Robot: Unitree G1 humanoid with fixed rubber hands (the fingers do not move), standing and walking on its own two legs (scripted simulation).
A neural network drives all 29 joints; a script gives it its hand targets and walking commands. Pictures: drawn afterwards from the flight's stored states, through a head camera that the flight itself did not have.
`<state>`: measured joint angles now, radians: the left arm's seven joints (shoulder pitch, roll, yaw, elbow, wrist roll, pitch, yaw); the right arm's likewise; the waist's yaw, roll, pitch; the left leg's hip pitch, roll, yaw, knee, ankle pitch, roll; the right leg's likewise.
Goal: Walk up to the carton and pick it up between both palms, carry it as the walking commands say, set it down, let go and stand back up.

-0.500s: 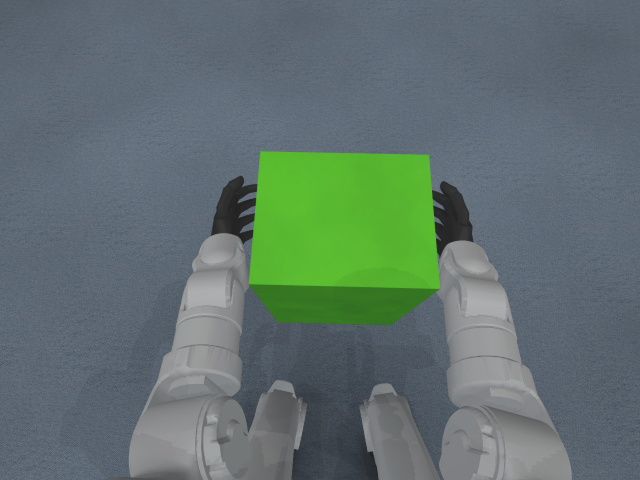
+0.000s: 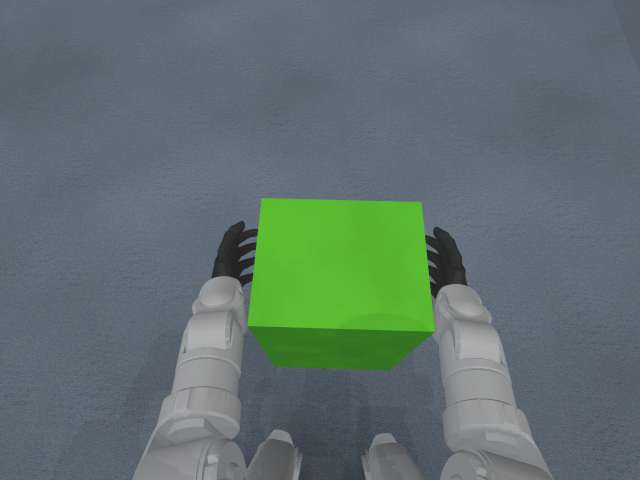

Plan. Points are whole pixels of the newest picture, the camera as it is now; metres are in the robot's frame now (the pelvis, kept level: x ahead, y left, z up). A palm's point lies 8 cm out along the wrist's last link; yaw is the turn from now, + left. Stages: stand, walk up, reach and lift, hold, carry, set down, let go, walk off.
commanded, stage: reach and lift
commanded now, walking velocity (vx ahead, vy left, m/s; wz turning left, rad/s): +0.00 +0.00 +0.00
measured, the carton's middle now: (335, 298) +0.37 +0.00 -0.10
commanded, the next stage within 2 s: none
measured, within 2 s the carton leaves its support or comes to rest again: neither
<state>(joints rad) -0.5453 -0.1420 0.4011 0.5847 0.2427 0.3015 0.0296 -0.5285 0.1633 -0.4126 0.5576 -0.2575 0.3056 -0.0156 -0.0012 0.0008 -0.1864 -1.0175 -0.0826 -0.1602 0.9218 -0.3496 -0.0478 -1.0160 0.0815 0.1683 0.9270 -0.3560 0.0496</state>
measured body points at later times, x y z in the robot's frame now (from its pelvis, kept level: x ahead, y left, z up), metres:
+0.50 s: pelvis +0.02 +0.00 +0.05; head +0.09 +0.00 +0.49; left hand +0.36 +0.15 +0.03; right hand +0.36 -0.14 +0.03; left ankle +0.04 +0.14 -0.67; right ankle +0.04 -0.14 -0.67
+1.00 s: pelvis +0.03 +0.00 +0.07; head +0.01 +0.00 +0.52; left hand +0.35 +0.15 +0.09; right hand +0.35 -0.14 +0.10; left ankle +0.04 +0.14 -0.67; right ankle +0.04 -0.14 -0.67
